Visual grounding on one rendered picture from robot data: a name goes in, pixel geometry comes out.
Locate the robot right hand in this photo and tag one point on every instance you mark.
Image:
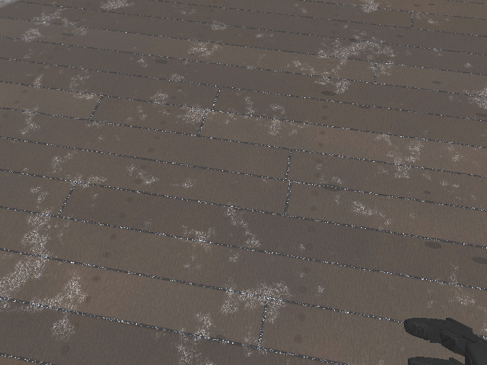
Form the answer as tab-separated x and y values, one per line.
451	334

